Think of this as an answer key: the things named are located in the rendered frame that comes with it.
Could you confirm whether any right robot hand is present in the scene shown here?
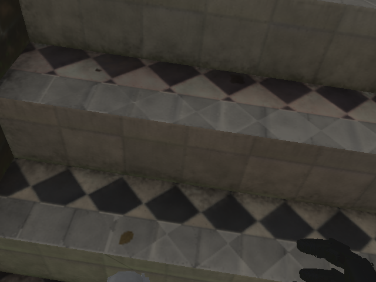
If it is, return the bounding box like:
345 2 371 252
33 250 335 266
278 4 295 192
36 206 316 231
293 238 376 282

